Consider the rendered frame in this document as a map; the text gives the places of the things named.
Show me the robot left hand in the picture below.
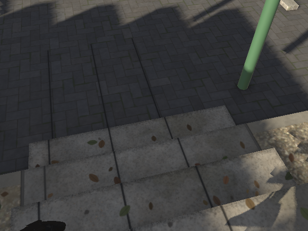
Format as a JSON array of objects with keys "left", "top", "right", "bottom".
[{"left": 20, "top": 219, "right": 66, "bottom": 231}]

